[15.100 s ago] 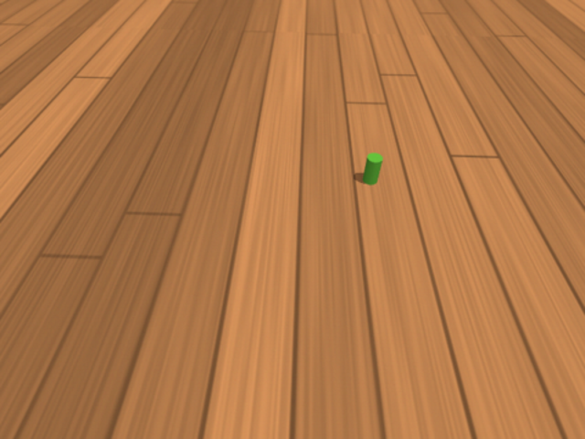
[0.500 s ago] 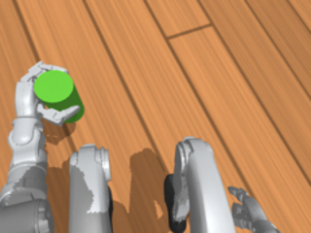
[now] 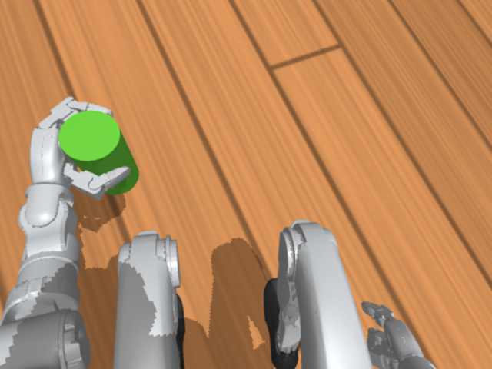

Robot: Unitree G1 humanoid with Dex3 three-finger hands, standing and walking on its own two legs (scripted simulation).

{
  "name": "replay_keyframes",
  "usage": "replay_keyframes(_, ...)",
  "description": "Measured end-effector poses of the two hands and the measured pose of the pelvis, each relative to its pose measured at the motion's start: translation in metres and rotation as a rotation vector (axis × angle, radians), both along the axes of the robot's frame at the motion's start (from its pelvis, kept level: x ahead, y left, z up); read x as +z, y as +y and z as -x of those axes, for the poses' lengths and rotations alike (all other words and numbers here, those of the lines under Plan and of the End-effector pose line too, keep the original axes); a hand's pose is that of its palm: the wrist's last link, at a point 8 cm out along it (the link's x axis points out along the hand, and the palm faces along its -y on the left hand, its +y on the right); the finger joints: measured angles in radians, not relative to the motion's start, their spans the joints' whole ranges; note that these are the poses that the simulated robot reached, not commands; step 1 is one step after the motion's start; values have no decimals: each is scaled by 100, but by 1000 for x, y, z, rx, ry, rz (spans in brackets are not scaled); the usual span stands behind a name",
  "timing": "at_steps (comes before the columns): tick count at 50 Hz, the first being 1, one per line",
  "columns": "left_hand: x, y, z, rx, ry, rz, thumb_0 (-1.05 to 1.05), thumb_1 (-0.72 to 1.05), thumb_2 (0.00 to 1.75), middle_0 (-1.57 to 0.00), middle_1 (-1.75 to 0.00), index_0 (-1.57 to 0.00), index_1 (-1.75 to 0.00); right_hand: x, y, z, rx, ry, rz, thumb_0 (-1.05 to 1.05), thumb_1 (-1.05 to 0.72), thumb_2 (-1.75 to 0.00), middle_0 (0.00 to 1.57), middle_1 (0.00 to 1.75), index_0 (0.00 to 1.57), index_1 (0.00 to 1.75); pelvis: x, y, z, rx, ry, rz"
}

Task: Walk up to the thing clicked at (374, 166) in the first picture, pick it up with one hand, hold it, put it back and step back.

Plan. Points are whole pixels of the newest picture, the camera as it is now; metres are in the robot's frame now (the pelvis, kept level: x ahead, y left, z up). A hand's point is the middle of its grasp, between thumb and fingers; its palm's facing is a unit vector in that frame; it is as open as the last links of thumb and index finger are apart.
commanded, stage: lift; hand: left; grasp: from the side
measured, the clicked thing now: (105, 157) +0.44 +0.21 -0.07
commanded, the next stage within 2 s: none
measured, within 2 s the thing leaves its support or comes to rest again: neither
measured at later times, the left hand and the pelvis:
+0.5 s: hand (64, 141) +0.41 +0.21 +0.06, palm faces +0.03 -1.00 -0.06, open 10.6 cm; pelvis +0.01 +0.00 +0.07, yaw +1 degrees
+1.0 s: hand out of the picture +0.39 +0.21 +0.24, palm faces +0.08 -1.00 -0.05, open 10.6 cm; pelvis +0.04 +0.01 +0.22, yaw +2 degrees
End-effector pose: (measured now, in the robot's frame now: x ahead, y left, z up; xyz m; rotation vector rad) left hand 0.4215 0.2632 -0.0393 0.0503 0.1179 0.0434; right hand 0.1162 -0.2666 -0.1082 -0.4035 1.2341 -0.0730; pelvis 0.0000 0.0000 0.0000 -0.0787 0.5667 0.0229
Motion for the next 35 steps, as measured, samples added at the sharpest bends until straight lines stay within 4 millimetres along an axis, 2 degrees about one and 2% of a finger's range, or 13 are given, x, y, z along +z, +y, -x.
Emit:
replay_keyframes(8, 15, 0, 5, -19, -7, 2, -3, -52, 117, -66, -102, -71, -104, 9, 0, -2, -23, -26, -3, 1, -94, -91, 20, 30, 20, 30, 9, 0, -1, 3, 3, -6)
replay_keyframes(15, 44, 2, 15, -16, -4, 0, -3, -52, 117, -66, -102, -71, -104, 27, 3, -12, -34, -65, -14, 1, -94, -91, 20, 30, 20, 30, 29, 0, -2, 7, 9, -8)
replay_keyframes(25, 101, 3, 30, -13, 0, -3, -3, -53, 117, -66, -101, -71, -103, 71, 12, -32, -49, -143, -38, 1, -93, -90, 20, 30, 20, 30, 73, 2, -5, 12, 5, -10)
replay_keyframes(35, 170, 1, 44, 4, 15, -8, -3, -53, 117, -67, -101, -71, -103, 129, 19, -54, -71, -208, -55, 1, -92, -90, 20, 30, 20, 30, 130, 3, -17, 17, -27, -13)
